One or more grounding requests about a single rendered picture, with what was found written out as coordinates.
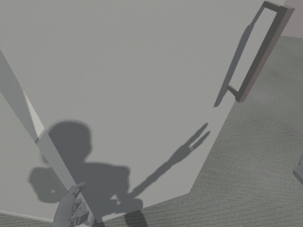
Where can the left robot hand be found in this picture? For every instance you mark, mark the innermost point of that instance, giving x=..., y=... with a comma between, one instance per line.
x=69, y=204

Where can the handle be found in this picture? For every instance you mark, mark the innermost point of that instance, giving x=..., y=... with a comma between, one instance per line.
x=283, y=15

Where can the fridge door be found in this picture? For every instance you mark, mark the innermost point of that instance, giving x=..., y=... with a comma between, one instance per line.
x=132, y=93

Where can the right robot hand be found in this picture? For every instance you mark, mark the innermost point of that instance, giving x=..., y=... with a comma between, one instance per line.
x=298, y=170

